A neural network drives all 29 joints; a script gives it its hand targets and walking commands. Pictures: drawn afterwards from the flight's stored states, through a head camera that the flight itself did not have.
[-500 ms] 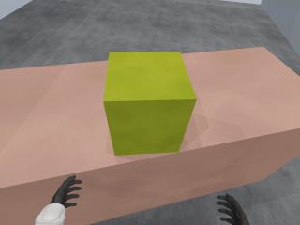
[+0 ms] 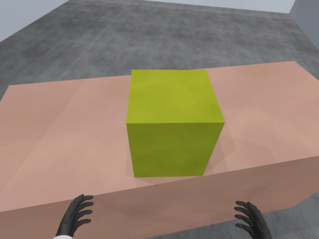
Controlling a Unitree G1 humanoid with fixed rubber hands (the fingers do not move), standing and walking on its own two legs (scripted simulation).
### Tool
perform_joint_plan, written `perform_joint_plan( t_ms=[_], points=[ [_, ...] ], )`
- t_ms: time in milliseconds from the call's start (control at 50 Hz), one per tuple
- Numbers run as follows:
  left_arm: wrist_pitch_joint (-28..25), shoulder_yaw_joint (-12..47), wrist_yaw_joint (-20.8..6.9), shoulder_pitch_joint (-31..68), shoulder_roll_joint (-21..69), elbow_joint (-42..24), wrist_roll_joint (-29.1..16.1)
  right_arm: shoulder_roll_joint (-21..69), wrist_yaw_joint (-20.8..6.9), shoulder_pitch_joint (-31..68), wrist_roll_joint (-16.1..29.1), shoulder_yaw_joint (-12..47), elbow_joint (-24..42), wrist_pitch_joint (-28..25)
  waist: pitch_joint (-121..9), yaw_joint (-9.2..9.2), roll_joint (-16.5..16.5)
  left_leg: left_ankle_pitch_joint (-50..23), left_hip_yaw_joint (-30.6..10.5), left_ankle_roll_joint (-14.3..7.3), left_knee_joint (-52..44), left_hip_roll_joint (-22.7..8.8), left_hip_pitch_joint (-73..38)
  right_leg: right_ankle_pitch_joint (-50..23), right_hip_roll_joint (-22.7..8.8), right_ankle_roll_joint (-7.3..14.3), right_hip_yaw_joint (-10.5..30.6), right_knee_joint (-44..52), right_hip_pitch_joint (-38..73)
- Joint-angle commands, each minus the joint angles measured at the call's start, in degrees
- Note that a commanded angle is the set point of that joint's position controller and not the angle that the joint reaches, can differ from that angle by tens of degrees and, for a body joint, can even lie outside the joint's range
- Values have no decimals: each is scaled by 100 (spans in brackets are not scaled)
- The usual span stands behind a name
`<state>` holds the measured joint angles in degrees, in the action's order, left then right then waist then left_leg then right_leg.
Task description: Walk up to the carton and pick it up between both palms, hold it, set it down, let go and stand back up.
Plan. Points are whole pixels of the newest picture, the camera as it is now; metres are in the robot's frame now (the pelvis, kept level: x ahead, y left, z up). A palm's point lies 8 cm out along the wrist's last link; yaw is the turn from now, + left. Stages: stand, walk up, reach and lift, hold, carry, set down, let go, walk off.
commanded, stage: reach and lift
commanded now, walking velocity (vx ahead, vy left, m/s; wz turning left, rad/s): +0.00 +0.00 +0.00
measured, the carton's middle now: (169, 125) +0.41 -0.01 +0.05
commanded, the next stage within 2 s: none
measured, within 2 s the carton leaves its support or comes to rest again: neither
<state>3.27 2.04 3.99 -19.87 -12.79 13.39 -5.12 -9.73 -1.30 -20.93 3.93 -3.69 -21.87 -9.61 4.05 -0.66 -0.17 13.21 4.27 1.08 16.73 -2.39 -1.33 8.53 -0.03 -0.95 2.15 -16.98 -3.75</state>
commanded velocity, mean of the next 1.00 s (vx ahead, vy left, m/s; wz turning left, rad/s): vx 0.00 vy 0.00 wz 0.00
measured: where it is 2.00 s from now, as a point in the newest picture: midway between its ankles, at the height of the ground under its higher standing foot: outside the picture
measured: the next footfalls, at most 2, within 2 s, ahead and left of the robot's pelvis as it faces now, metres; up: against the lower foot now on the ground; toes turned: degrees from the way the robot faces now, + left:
none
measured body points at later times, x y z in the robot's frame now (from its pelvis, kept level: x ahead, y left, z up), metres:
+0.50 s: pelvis -0.01 +0.00 +0.00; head -0.01 +0.00 +0.45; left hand +0.20 +0.20 +0.02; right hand +0.20 -0.22 +0.02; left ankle -0.04 +0.12 -0.75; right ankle +0.01 -0.13 -0.75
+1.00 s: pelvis -0.01 -0.01 +0.00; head +0.00 -0.01 +0.45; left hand +0.27 +0.21 +0.09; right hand +0.28 -0.22 +0.08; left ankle -0.04 +0.12 -0.75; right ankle +0.01 -0.13 -0.75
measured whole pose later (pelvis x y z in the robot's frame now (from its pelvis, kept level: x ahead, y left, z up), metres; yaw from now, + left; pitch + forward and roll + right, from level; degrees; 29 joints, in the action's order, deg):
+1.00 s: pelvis -0.01 -0.01 +0.00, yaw +1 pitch -3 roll +0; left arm 26.9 -4.7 3.2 -1.6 -11.5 -12.0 -11.2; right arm -15.2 6.1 -2.4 16.9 -1.8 3.1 11.8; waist 4.1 -0.4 0.6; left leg 12.1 2.3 1.5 16.4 -2.5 1.0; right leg 7.5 0.3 -0.5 1.4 -16.0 -5.2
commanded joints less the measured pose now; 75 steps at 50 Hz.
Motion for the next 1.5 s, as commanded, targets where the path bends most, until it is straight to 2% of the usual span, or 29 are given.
perform_joint_plan(
  t_ms=[0,140,340,500,560,620,720,800,900,1120,1160,1180,1200,1220,1260,1300,1360,1380,1440,1480],
  points=[
    [-467,-214,111,430,-490,-1459,-37,-638,22,14,239,-171,1231,-247,-528,54,149,-1625,71,281,-153,278,344,-1431,215,260,-57,116,445],
    [-442,-70,202,406,-384,-1953,-171,-649,25,54,429,-179,1957,-65,-459,11,218,-1368,-6,292,-170,256,446,-1040,229,324,-67,130,321],
    [-82,-61,229,557,-179,-2345,-378,-658,122,292,574,-193,2882,317,-369,-158,-26,-1154,-91,222,-246,260,555,-593,256,313,-72,196,223],
    [-61,-57,296,1046,-193,-2732,-522,-571,227,678,732,-134,3311,488,-548,-201,-12,-912,-131,143,-239,290,616,-364,180,288,16,178,162],
    [172,-127,277,1398,-261,-2858,-553,-542,314,964,745,-130,3311,689,-584,-154,24,-705,-129,90,-299,289,663,-228,123,257,81,211,159],
    [640,-248,245,1825,-343,-3079,-593,-562,432,1371,784,-144,3338,1003,-670,-97,21,-556,-107,40,-365,279,722,-222,94,194,124,211,231],
    [1220,-459,192,2131,-404,-3432,-711,-739,574,1874,923,-165,3632,1370,-1099,-85,-51,-1094,-74,92,-228,313,619,-869,172,82,66,65,473],
    [1633,-696,42,2335,-371,-3434,-657,-909,669,2217,1060,-122,3623,1595,-1207,-54,-77,-1543,-90,156,-137,336,425,-1261,209,61,11,93,566],
    [2069,-916,-89,2770,-353,-3543,-599,-1134,748,2748,1260,-102,3638,1846,-1270,5,-86,-1796,-118,204,-93,337,280,-1390,255,75,-64,147,544],
    [2817,-1195,-80,4047,-472,-3692,-542,-1607,739,4119,1654,-179,3387,2381,-1784,154,58,-1942,-141,259,20,320,246,-1564,325,112,-145,61,459],
    [2967,-1241,-66,4309,-503,-3631,-538,-1678,741,4400,1714,-174,3268,2489,-1893,177,49,-1917,-138,246,23,318,287,-1615,326,107,-143,27,481],
    [3085,-1329,-70,4310,-600,-3353,-362,-1695,772,4429,1774,-29,3036,2583,-1804,72,56,-1862,-140,157,15,328,337,-1773,268,88,-92,-10,560],
    [3206,-1379,-107,4416,-583,-3157,-358,-1685,804,4591,1827,17,2852,2681,-1771,152,-46,-1800,-150,118,6,311,383,-1813,278,58,-103,-11,672],
    [3284,-1381,-137,4607,-661,-3155,-401,-1728,845,4817,1868,7,2886,2732,-1852,189,-123,-1656,-142,76,-31,303,365,-1858,279,27,-111,-24,684],
    [3329,-1419,-112,4984,-709,-3374,-423,-1805,884,5201,1995,-1,2969,2747,-2295,169,35,-1822,-123,80,10,314,356,-2005,292,34,-140,-115,687],
    [3388,-1439,-105,5069,-741,-3288,-456,-1822,895,5322,1948,-10,2939,2774,-2364,179,-63,-1862,-113,69,73,320,331,-2076,279,34,-159,-146,644],
    [3490,-1464,-119,5465,-814,-2879,-433,-1844,889,5696,1955,-57,2643,2903,-2190,251,-20,-1564,-112,70,56,299,449,-1710,275,51,-157,-120,468],
    [3501,-1468,-116,5660,-828,-2800,-455,-1806,888,5854,1981,-33,2519,2923,-2305,229,64,-1559,-92,51,91,335,513,-1745,273,48,-160,-144,477],
    [3506,-1482,-51,6233,-955,-2572,-470,-1967,841,6411,1943,-155,2182,2996,-2390,208,93,-1280,-148,53,60,260,542,-1213,270,98,-203,-121,144],
    [3548,-1417,-1,6390,-953,-2541,-540,-2013,804,6600,2014,-71,2048,2986,-2795,229,151,-1704,-169,91,177,251,328,-1636,300,125,-208,-182,221]
  ],
)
